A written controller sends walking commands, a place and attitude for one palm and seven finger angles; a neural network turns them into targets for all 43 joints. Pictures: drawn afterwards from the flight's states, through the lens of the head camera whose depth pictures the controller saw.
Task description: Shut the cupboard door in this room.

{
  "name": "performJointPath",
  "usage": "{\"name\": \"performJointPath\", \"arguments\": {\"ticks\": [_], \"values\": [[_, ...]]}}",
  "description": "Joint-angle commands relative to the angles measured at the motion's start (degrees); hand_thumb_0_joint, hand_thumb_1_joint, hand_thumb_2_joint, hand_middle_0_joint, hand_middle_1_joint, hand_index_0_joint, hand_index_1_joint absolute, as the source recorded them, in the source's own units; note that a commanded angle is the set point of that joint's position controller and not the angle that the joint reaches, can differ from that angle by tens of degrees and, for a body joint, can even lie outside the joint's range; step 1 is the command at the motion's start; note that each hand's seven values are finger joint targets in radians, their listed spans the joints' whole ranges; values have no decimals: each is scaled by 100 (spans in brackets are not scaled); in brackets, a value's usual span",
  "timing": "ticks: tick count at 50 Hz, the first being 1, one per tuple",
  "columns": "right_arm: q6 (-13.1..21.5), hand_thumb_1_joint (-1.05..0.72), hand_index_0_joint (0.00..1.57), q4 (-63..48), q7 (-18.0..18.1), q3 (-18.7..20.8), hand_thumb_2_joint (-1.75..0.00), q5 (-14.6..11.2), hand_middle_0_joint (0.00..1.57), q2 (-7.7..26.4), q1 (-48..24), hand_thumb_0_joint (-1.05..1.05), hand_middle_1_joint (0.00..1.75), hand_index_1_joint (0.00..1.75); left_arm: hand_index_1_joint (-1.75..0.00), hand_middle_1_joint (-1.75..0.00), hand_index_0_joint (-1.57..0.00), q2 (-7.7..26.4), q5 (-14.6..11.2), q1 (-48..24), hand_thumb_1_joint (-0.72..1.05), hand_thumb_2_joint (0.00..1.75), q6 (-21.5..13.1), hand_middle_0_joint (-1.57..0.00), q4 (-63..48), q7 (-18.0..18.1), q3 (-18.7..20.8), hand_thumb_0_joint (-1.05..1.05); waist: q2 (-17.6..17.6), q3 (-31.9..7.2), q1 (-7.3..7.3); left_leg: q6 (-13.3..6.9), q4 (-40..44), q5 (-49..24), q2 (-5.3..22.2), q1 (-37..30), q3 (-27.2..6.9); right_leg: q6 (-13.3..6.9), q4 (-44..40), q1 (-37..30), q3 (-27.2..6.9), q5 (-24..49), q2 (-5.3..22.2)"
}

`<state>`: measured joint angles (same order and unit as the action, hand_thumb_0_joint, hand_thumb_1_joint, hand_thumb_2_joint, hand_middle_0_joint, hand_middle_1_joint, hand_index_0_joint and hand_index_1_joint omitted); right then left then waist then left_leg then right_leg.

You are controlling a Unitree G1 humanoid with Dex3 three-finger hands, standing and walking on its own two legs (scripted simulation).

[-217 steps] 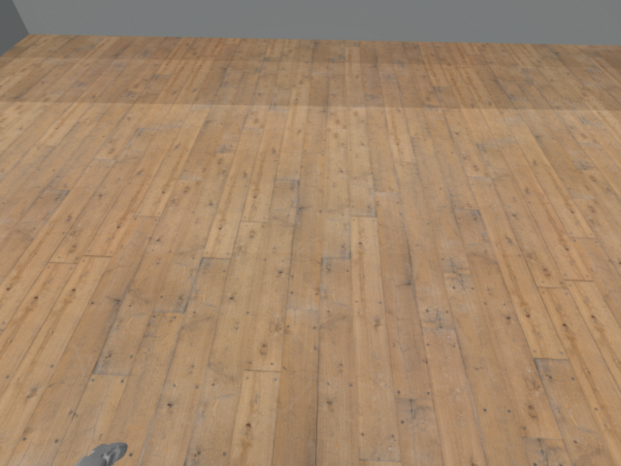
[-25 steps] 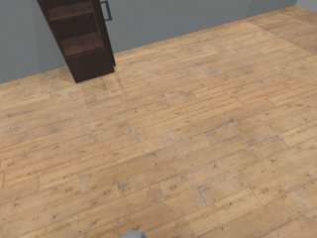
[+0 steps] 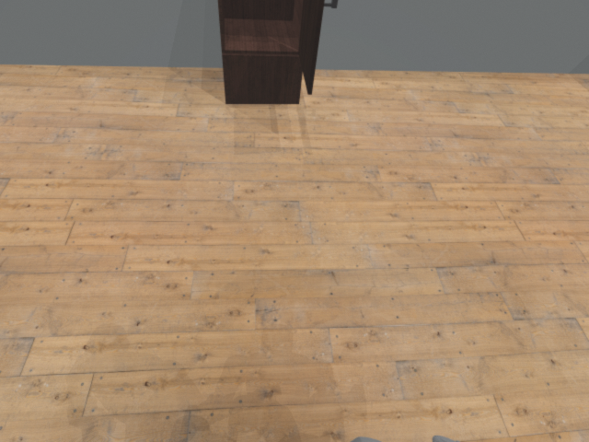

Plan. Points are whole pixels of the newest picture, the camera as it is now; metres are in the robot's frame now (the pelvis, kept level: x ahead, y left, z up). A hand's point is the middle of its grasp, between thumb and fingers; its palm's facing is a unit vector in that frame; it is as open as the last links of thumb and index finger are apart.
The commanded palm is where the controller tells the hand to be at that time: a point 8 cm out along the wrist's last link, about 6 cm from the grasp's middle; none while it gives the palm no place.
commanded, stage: turn or walk to find it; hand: left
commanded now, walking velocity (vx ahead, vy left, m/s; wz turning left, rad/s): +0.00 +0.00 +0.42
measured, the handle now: out of the picture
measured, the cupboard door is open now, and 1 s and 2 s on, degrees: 89 89 89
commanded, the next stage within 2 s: none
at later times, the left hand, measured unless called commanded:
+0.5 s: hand out of the picture +0.04 +0.16 -0.14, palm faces +0.22 -0.93 -0.29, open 7.3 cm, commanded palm none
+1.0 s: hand out of the picture -0.15 +0.20 -0.18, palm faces +0.48 -0.85 -0.23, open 7.4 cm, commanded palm none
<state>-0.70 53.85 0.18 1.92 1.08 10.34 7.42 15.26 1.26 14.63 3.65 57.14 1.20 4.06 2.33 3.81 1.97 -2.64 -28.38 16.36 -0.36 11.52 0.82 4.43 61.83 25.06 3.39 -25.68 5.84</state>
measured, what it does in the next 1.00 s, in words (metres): steps on the spot, turning left: right foot, then left foot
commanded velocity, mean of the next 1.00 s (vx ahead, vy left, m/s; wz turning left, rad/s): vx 0.00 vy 0.00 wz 0.42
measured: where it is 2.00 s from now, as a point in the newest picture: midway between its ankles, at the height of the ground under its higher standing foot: outside the picture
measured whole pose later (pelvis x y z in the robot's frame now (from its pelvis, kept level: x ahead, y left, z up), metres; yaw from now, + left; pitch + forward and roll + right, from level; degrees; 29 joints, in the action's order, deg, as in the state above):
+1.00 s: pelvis -0.07 +0.00 +0.00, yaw +26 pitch +0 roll -2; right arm -0.8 54.5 0.2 2.0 1.1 10.4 9.0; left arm 15.2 1.4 14.6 4.0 57.5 0.9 4.1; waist 2.7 3.0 1.7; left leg -3.2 -28.5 15.8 -0.7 12.4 1.5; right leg 4.2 61.7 25.8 3.8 -23.8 6.0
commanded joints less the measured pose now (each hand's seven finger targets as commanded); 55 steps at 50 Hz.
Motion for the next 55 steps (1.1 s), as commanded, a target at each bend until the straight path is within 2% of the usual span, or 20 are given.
{"name": "performJointPath", "arguments": {"ticks": [1, 8, 14, 15, 16, 17, 18, 20, 23, 34, 37, 39, 40, 41, 42, 43, 44, 47, 50, 55], "values": [[70, -90, 20, -159, 124, 290, -90, -30, 20, 1219, 511, 0, 30, 30, -30, -30, -20, 309, -42, -114, 90, 90, -173, -20, -485, -24, 49, 0, -996, -538, -269, -567, 795, -3914, 1305, -876, -1026, 112, 125, 518, -187, 363, 21], [8, -90, 20, -181, 97, 351, -90, 29, 20, 1254, 701, 0, 30, 30, -30, -30, -20, 235, -66, -640, 90, 90, -157, -20, -794, 5, 26, 0, -1135, -360, -402, -782, 879, -2967, 1350, -502, -1789, 99, -905, 189, -246, 31, -135], [-33, -90, 20, -230, 73, 398, -90, 23, 20, 1240, 598, 0, 30, 30, -30, -30, -20, 205, -115, -265, 90, 90, -293, -20, -792, 37, 14, 0, -1044, -672, -174, -538, 323, -2965, 1020, 94, -2022, -61, -3111, -1262, -131, 915, -430], [-31, -90, 20, -247, 55, 396, -90, -14, 20, 1152, 576, 0, 30, 30, -30, -30, -20, 297, -104, -44, 90, 90, -348, -20, -754, 54, 41, 0, -771, -814, -57, -301, 35, -2359, 795, 434, -1902, -89, -3958, -1915, -206, 1543, -284], [-19, -90, 20, -268, 18, 357, -90, -69, 20, 859, 707, 0, 30, 30, -30, -30, -20, 664, -39, 74, 90, 90, -408, -20, -722, 91, 106, 0, 174, -951, -29, 63, -628, -987, 339, 1374, -1417, -328, -4357, -2863, -988, 1812, 618], [-23, -90, 20, -435, 12, 307, -90, -54, 20, 585, 643, 0, 30, 30, -30, -30, -20, 1103, 24, 208, 90, 90, -428, -20, -733, 115, 194, 0, 1498, -827, 64, 426, -1878, 1465, -435, 2244, -448, -992, -4456, -2932, -2296, 2701, 1995], [-107, -90, 20, -439, 33, 406, -90, -17, 20, 883, 579, 0, 30, 30, -30, -30, -20, 1122, -23, 174, 90, 90, -387, -20, -812, 120, 168, 0, 972, -758, 76, 419, -2935, 1771, -214, 1982, -632, -1403, -4489, -2103, -2150, 2864, 2351], [-270, -90, 20, -153, -28, 448, -90, 25, 20, 857, 710, 0, 30, 30, -30, -30, -20, 713, -43, -527, 90, 90, -378, -20, -943, 125, 121, 0, 660, -189, -236, 441, -3964, 1046, -45, 1909, -709, -1226, -4801, -1181, -1512, 1362, 1606], [-306, -90, 20, 62, -112, 430, -90, 38, 20, 752, 1046, 0, 30, 30, -30, -30, -20, 394, -40, -815, 90, 90, -412, -20, -988, 87, 14, 0, 609, 101, -452, 560, -4315, 241, 91, 1949, -440, -911, -4779, -943, -549, 1255, 1072], [-235, -90, 20, -126, -95, 273, -90, -22, 20, 564, 226, 0, 30, 30, -30, -30, -20, 744, 64, 193, 90, 90, -389, -20, -544, 91, 133, 0, 779, -248, 66, 664, -2058, 1038, 292, 1410, 145, -1288, -4215, -1823, -237, 2717, 1513], [-162, -90, 20, -133, -74, 238, -90, -65, 20, 544, 321, 0, 30, 30, -30, -30, -20, 838, 69, 207, 90, 90, -363, -20, -469, 71, 172, 0, 942, -514, 19, 571, -1294, 989, 186, 943, 328, -1257, -3867, -1906, -149, 3261, 1539], [-108, -90, 20, -71, -58, 230, -90, -63, 20, 609, 594, 0, 30, 30, -30, -30, -20, 832, 29, 121, 90, 90, -332, -20, -442, 57, 168, 0, 769, -668, -162, 515, -279, 223, 142, 258, 421, -956, -3399, -1657, 144, 3155, 1425], [-58, -90, 20, -3, -64, 262, -90, -53, 20, 748, 850, 0, 30, 30, -30, -30, -20, 749, -26, 47, 90, 90, -298, -20, -455, 49, 157, 0, 356, -794, -345, 450, 456, -556, 262, -387, 289, -672, -2881, -1252, 425, 2690, 1258], [-2, -90, 20, -17, -46, 354, -90, -9, 20, 1227, 961, 0, 30, 30, -30, -30, -20, 449, -78, 149, 90, 90, -244, -20, -568, 27, 113, 0, -1042, -843, -399, 74, 920, -1345, 1238, -1015, -1063, -273, -1857, -180, 740, 1183, 644], [-20, -90, 20, -26, -3, 448, -90, 5, 20, 1682, 1087, 0, 30, 30, -30, -30, -20, 134, -60, -89, 90, 90, -200, -20, -770, 9, -6, 0, -2194, -618, -507, -542, 1169, -2812, 2282, -930, -2263, 5, -843, 749, 577, -1068, 105], [-60, -90, 20, 10, 5, 441, -90, 13, 20, 1696, 1111, 0, 30, 30, -30, -30, -20, 307, -23, -364, 90, 90, -140, -20, -811, 18, -3, 0, -1439, -491, -568, -777, 1159, -2275, 2411, -363, -1955, -109, -292, 453, 96, -917, 194], [-18, -90, 20, 15, 77, 381, -90, 25, 20, 1475, 899, 0, 30, 30, -30, -30, -20, 246, 10, -437, 90, 90, -92, -20, -699, 34, 17, 0, -1720, -353, -505, -620, 1286, -2092, 2003, -149, -1816, -86, -125, 558, -144, -618, 229], [24, -90, 20, -155, 127, 261, -90, 2, 20, 1207, 345, 0, 30, 30, -30, -30, -20, 323, -11, -211, 90, 90, -135, -20, -479, -50, 72, 0, -1261, -167, -243, -483, 1091, -2484, 1425, -299, -1249, -34, 309, 701, -186, 257, 105], [77, -90, 20, -146, 135, 269, -90, -37, 20, 1196, 486, 0, 30, 30, -30, -30, -20, 343, -16, -73, 90, 90, -156, -20, -393, -56, 68, 0, -973, -452, -228, -446, 1012, -3041, 1247, -714, -1078, 71, 320, 667, -189, 509, 35], [74, -90, 20, -111, 136, 304, -90, -21, 20, 1166, 787, 0, 30, 30, -30, -30, -20, 316, -33, -346, 90, 90, -159, -20, -546, -8, 63, 0, -911, -528, -342, -596, 968, -3180, 1320, -915, -1485, 150, -56, 643, -308, 401, 1]]}}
